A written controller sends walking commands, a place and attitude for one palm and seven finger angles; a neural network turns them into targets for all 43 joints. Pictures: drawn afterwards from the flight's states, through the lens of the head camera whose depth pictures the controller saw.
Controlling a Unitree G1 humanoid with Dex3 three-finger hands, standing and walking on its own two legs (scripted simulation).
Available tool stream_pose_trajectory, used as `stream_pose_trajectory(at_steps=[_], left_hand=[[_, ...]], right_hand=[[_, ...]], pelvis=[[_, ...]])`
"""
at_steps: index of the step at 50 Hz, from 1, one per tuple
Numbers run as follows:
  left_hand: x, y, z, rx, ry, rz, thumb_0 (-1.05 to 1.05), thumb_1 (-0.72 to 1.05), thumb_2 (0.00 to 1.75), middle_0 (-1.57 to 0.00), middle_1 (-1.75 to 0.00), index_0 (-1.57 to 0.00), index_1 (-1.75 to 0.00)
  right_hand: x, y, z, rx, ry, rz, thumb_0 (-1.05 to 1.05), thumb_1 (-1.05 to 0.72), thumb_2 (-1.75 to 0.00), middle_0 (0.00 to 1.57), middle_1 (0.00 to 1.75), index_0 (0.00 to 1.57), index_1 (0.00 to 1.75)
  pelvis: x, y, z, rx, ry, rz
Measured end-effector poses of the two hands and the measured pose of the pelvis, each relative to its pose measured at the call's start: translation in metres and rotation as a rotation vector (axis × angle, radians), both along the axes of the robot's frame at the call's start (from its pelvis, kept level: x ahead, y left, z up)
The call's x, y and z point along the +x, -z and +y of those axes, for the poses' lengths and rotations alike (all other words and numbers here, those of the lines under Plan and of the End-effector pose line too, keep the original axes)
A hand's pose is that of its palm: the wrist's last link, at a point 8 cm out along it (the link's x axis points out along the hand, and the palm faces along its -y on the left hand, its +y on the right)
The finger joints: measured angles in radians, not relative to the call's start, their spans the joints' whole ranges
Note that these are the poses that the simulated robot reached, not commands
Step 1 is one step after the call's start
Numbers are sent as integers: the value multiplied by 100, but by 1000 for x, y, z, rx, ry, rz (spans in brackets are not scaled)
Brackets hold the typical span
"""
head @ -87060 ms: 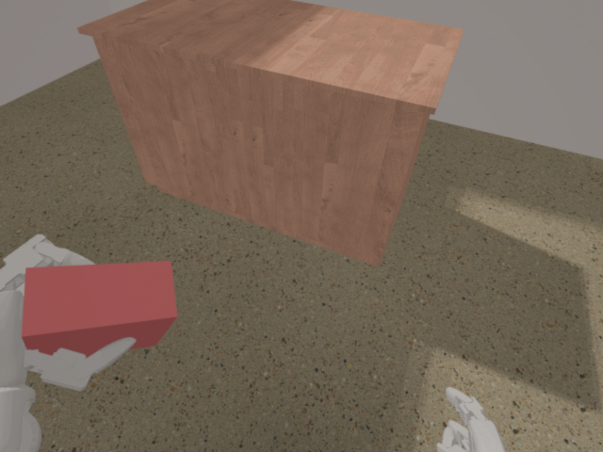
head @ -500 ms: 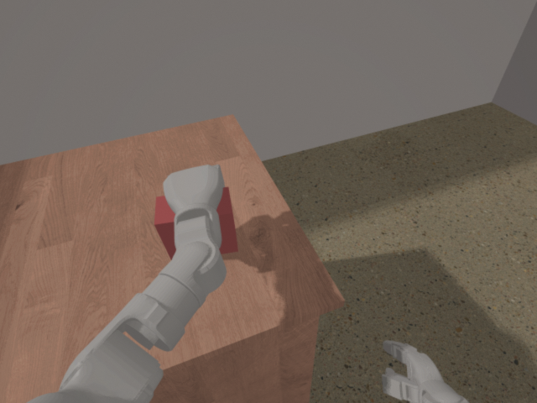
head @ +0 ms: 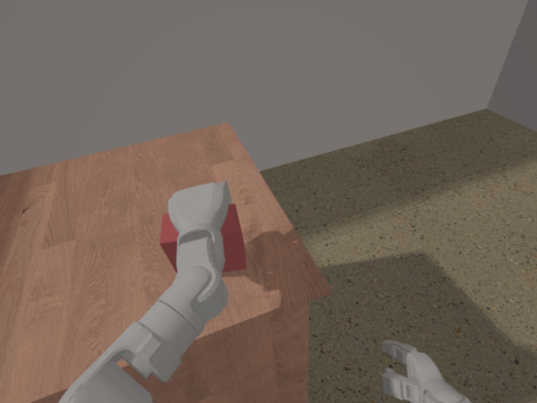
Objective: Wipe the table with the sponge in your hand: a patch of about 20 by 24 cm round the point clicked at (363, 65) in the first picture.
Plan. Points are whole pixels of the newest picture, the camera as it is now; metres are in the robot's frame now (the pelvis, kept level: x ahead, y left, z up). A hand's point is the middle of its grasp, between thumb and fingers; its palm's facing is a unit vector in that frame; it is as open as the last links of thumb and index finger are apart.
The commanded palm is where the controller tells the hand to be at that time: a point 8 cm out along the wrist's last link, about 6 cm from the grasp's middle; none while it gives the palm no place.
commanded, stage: wipe back along the third lane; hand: left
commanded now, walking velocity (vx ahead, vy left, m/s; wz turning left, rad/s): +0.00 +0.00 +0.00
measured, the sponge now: (209, 249) +0.36 +0.15 +0.06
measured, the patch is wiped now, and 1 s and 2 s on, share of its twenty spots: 0.95 1.00 1.00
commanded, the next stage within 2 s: slide back across to the middle lane in 0.30 s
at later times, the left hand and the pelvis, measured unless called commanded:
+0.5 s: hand (217, 246) +0.32 +0.11 +0.11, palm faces +0.14 -0.15 -0.98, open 9.8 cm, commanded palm +0.27 +0.12 +0.15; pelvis +0.00 -0.03 +0.00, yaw -1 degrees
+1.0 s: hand (189, 258) +0.28 +0.14 +0.12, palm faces +0.15 -0.26 -0.95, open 9.8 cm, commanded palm +0.24 +0.17 +0.17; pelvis -0.01 -0.04 +0.00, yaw -3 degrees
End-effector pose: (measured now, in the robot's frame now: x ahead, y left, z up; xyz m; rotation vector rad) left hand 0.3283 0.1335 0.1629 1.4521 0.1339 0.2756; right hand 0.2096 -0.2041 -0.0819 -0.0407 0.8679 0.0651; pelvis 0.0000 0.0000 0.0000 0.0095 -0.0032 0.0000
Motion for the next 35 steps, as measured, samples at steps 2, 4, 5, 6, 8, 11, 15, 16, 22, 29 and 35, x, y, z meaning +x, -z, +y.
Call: stream_pose_trajectory(at_steps=[2,4,5,6,8,11,15,16,22,29,35], left_hand=[[-3,0,-2,-2,1,-3,0,-48,104,-69,-146,-74,-143],[-7,0,-4,-7,3,-7,0,-47,104,-69,-146,-74,-143],[-9,1,-4,-9,4,-9,0,-47,104,-69,-146,-74,-143],[-11,1,-5,-11,5,-12,0,-47,104,-69,-146,-74,-143],[-15,1,-7,-17,7,-16,0,-47,104,-69,-146,-74,-143],[-20,1,-9,-19,9,-19,0,-47,104,-69,-146,-74,-143],[-25,2,-13,-21,15,-23,0,-47,104,-69,-146,-74,-144],[-27,2,-13,-22,17,-25,0,-47,104,-69,-146,-74,-144],[-36,2,-17,-40,28,-38,1,-47,104,-68,-147,-74,-144],[-43,0,-14,-82,42,-44,1,-47,104,-68,-147,-74,-143],[-52,-5,-8,-128,45,-52,1,-47,104,-69,-146,-75,-142]], right_hand=[[-2,0,-4,-1,6,-4,1,-91,-90,20,30,19,30],[-4,-1,-8,0,12,-9,1,-91,-90,20,30,19,30],[-5,-1,-10,1,15,-12,1,-91,-90,20,30,19,30],[-5,-1,-12,1,17,-15,1,-91,-90,20,30,19,30],[-6,-2,-16,0,23,-21,1,-91,-90,20,30,19,30],[-7,-3,-22,-3,29,-30,1,-91,-90,20,30,19,30],[-6,-4,-29,-3,33,-42,1,-91,-90,20,30,19,30],[-5,-4,-30,-2,34,-46,1,-91,-90,20,30,19,30],[0,-6,-36,3,34,-67,1,-91,-90,20,30,19,30],[5,-9,-40,-3,42,-92,1,-91,-90,20,30,19,30],[7,-11,-45,-11,56,-107,1,-91,-90,20,30,19,30]], pelvis=[[-2,0,-3,1,3,-3],[-3,0,-5,3,6,-7],[-4,0,-7,3,7,-9],[-4,0,-8,4,9,-10],[-5,0,-11,5,11,-14],[-6,0,-14,7,13,-19],[-7,0,-19,9,15,-22],[-7,0,-20,9,16,-23],[-5,0,-26,11,20,-28],[-4,0,-31,14,32,-35],[-2,-1,-34,16,44,-39]])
